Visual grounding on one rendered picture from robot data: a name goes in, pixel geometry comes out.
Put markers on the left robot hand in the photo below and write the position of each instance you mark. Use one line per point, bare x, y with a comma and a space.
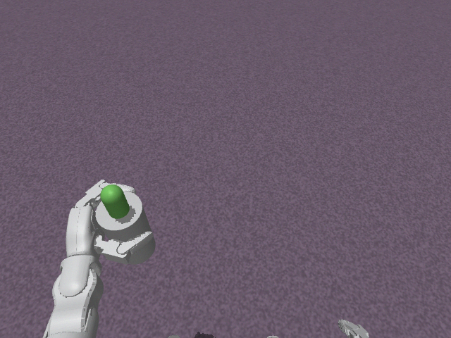
85, 236

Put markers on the bottle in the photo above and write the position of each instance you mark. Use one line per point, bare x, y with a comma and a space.
121, 216

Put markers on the right robot hand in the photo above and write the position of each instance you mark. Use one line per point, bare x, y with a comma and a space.
352, 330

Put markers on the left robot arm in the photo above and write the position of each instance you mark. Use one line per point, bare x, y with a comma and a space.
76, 292

